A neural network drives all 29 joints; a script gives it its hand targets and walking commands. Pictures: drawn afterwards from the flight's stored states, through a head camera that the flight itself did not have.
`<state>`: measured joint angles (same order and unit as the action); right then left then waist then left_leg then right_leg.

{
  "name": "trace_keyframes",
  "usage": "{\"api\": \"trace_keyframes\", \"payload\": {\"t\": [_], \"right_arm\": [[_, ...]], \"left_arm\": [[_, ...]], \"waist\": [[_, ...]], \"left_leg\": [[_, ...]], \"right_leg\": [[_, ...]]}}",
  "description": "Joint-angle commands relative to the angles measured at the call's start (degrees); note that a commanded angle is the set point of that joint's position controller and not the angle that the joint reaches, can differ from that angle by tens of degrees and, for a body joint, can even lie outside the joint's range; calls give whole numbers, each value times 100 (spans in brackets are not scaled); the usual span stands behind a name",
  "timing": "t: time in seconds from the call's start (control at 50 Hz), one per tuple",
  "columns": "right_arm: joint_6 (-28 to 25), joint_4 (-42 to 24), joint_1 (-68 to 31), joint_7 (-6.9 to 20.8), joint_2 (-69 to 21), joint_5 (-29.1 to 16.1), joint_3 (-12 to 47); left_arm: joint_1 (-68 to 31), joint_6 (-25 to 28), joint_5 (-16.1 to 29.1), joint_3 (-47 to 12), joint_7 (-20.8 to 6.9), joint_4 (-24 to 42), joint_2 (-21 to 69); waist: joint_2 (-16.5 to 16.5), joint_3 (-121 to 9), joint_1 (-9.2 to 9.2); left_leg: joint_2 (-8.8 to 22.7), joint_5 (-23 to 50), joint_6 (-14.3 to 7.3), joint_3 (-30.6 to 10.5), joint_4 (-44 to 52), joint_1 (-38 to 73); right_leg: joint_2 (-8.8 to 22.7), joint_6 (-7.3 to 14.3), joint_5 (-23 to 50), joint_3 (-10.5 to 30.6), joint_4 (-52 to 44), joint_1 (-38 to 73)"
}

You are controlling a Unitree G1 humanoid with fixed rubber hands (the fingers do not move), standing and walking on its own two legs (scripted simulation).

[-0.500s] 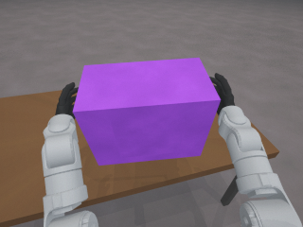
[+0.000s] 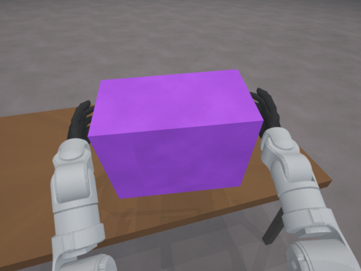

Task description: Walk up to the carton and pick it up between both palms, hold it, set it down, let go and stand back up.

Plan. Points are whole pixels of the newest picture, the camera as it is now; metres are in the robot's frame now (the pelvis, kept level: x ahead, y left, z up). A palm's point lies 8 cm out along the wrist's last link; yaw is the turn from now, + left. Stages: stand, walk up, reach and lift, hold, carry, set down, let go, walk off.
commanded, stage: hold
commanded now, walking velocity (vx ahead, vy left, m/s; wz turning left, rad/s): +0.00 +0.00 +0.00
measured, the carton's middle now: (175, 137) +0.39 +0.01 +0.14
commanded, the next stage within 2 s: none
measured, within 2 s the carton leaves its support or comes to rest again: neither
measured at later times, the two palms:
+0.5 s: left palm (79, 141) +0.34 +0.20 +0.18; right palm (266, 126) +0.35 -0.18 +0.19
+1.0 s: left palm (79, 142) +0.34 +0.20 +0.18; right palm (266, 126) +0.35 -0.18 +0.19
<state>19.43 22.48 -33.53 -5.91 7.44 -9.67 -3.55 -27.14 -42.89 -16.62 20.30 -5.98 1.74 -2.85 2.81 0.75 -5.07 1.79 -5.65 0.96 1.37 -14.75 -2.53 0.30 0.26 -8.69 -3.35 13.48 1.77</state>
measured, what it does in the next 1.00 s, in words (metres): stands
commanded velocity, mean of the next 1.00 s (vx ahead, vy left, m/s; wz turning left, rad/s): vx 0.00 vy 0.00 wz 0.00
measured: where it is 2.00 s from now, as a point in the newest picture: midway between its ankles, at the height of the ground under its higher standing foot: outside the picture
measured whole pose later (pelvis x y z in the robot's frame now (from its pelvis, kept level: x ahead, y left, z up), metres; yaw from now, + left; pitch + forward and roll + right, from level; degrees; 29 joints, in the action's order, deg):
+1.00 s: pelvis +0.00 +0.00 +0.00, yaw +0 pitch -7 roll +0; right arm 18.6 23.7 -33.9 -5.5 7.4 -9.1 -3.7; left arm -27.0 -42.5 -16.7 20.2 -5.6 1.0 -2.7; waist 3.0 0.8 -4.6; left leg 1.7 -5.7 0.8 1.6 -14.9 -2.5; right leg 0.3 0.2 -8.7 -3.0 13.8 1.6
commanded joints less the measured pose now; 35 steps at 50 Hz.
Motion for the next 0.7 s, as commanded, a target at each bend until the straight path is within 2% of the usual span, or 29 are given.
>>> {"api": "trace_keyframes", "payload": {"t": [0.0, 0.02, 0.04, 0.06, 0.12, 0.14, 0.16, 0.18, 0.2, 0.26, 0.3, 0.34, 0.38, 0.42, 0.46, 0.48, 0.5, 0.52, 0.54, 0.56, 0.58, 0.62, 0.66, 0.68], "right_arm": [[-294, -1500, -3051, 947, -2097, -494, 1793], [-282, -1535, -3150, 917, -2021, -504, 1828], [-228, -1341, -3106, 896, -2012, -446, 1749], [-230, -1425, -3128, 884, -2031, -401, 1750], [-293, -1625, -3268, 878, -2183, -516, 1848], [-325, -1806, -3242, 871, -2131, -552, 1907], [-327, -1781, -3337, 863, -2076, -550, 1890], [-289, -1624, -3209, 850, -2055, -486, 1836], [-235, -1360, -3210, 884, -2036, -414, 1770], [-230, -1426, -3076, 909, -2006, -370, 1718], [-225, -1190, -3158, 920, -2041, -362, 1582], [-290, -1312, -3244, 932, -2100, -380, 1663], [-312, -1369, -3256, 927, -2106, -409, 1697], [-326, -1352, -3226, 935, -2085, -359, 1678], [-354, -1602, -3266, 942, -2086, -469, 1829], [-304, -1343, -3160, 940, -2055, -379, 1754], [-332, -1500, -3185, 938, -2091, -440, 1855], [-318, -1437, -3307, 942, -2070, -395, 1787], [-317, -1450, -3242, 926, -2061, -342, 1717], [-289, -1213, -3243, 925, -2075, -310, 1669], [-290, -1241, -3183, 940, -2093, -314, 1687], [-344, -1466, -3173, 932, -2110, -464, 1792], [-315, -1373, -3277, 921, -2048, -344, 1682], [-282, -1173, -3187, 940, -2080, -288, 1637]], "left_arm": [[-2981, 417, 1020, -2464, -820, 911, 1891], [-2900, 379, 963, -2373, -835, 742, 1822], [-2915, 378, 920, -2282, -857, 626, 1730], [-2921, 382, 903, -2226, -887, 645, 1759], [-3113, 447, 995, -2359, -881, 801, 1850], [-3021, 462, 1034, -2467, -861, 921, 1911], [-3123, 478, 1055, -2438, -842, 874, 1858], [-3064, 480, 1008, -2403, -837, 803, 1832], [-3164, 462, 944, -2306, -864, 618, 1823], [-2853, 367, 927, -2299, -896, 577, 1882], [-3112, 364, 909, -2213, -928, 572, 1795], [-3202, 405, 935, -2344, -899, 661, 1896], [-3141, 436, 981, -2385, -882, 670, 1868], [-3142, 461, 980, -2395, -858, 669, 1908], [-3048, 484, 1029, -2439, -820, 851, 1947], [-3126, 481, 958, -2357, -813, 736, 1840], [-3083, 494, 963, -2382, -825, 813, 1857], [-3086, 478, 962, -2267, -844, 595, 1842], [-3038, 468, 947, -2291, -849, 602, 1842], [-3105, 467, 941, -2224, -876, 457, 1800], [-3039, 438, 883, -2255, -877, 550, 1900], [-3100, 470, 948, -2439, -832, 846, 1969], [-3221, 478, 997, -2355, -842, 675, 1855], [-3139, 449, 942, -2244, -858, 486, 1859]], "waist": [[-438, -1947, -43], [-390, -1959, 20], [-352, -1765, -15], [-220, -1812, 22], [-324, -2093, 42], [-376, -2251, -11], [-353, -2243, 43], [-313, -2084, -16], [-317, -1783, 34], [-233, -1730, 7], [-336, -1579, -43], [-447, -1845, -9], [-376, -1985, -55], [-417, -2057, -25], [-465, -2230, 38], [-344, -2016, 15], [-363, -2096, 20], [-226, -1886, 51], [-242, -1935, 15], [-249, -1785, 29], [-303, -1804, 58], [-443, -2116, -16], [-373, -1938, -50], [-290, -1684, 43]], "left_leg": [[-334, 1157, 66, 205, -84, 1236], [-389, 1190, 62, 227, -142, 1182], [-386, 1009, 37, 229, -84, 1103], [-396, 923, -1, 248, -36, 1015], [-398, 1117, -25, 245, -91, 1128], [-389, 1287, 26, 203, -139, 1219], [-382, 1348, 48, 174, -166, 1248], [-379, 1257, 48, 214, -138, 1273], [-359, 991, 37, 220, -69, 1194], [-345, 904, 12, 245, -10, 1089], [-370, 595, -15, 264, 70, 958], [-374, 730, 0, 256, 22, 1003], [-373, 864, 14, 245, -50, 1135], [-364, 933, 32, 217, -73, 1115], [-342, 1303, 43, 186, -176, 1279], [-360, 1110, 34, 226, -114, 1210], [-371, 1229, 30, 206, -127, 1221], [-363, 1017, -3, 211, -67, 1106], [-367, 967, -21, 217, -34, 1061], [-381, 770, -47, 254, -8, 983], [-348, 759, -17, 239, 8, 967], [-352, 1107, 65, 226, -104, 1268], [-349, 832, 43, 227, -46, 1134], [-379, 599, -16, 229, 16, 987]], "right_leg": [[-258, -55, 1046, -182, -128, -234], [-244, -93, 1157, -155, -151, -106], [-223, -116, 1101, -138, -159, -87], [-241, -124, 1062, -142, -161, -47], [-230, -121, 1228, -126, -106, -50], [-268, -95, 1317, -152, -89, -77], [-256, -85, 1292, -191, -88, -66], [-277, -104, 1212, -176, -134, -152], [-279, -91, 866, -186, -179, -336], [-256, -82, 815, -157, -189, -163], [-208, -84, 635, -136, -227, -249], [-219, -89, 683, -164, -163, -172], [-228, -83, 862, -155, -151, -134], [-267, -48, 825, -187, -152, -177], [-274, -64, 1066, -176, -104, -178], [-291, -83, 925, -189, -158, -260], [-268, -105, 1106, -176, -131, -160], [-266, -97, 929, -171, -144, -193], [-248, -100, 926, -154, -159, -156], [-226, -112, 820, -121, -184, -192], [-234, -104, 727, -170, -161, -223], [-275, -86, 1003, -166, -132, -148], [-254, -62, 745, -196, -173, -229], [-253, -60, 597, -144, -218, -282]]}}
